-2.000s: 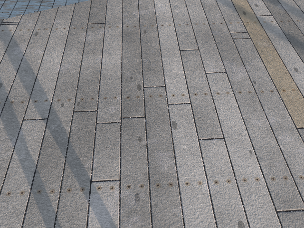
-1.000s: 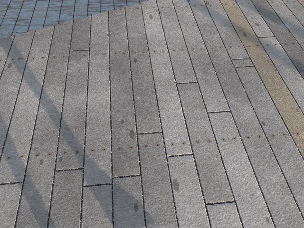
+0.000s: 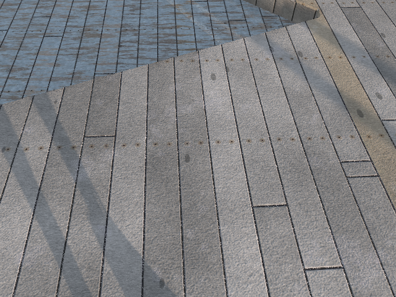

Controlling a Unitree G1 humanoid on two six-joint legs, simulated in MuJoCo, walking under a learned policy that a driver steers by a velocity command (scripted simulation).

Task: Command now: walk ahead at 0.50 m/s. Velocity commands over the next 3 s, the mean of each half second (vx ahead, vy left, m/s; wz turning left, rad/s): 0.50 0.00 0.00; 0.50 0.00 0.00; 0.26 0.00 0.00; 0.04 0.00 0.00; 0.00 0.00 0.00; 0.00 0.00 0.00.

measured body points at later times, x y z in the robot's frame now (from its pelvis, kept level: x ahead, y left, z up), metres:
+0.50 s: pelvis +0.27 -0.06 -0.01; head +0.29 -0.06 +0.44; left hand +0.33 +0.20 -0.14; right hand +0.28 -0.30 -0.16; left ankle +0.20 +0.07 -0.66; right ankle +0.31 -0.12 -0.75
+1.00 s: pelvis +0.54 -0.01 -0.01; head +0.56 +0.00 +0.43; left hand +0.49 +0.23 -0.17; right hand +0.67 -0.25 -0.14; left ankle +0.61 +0.06 -0.75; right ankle +0.38 -0.12 -0.65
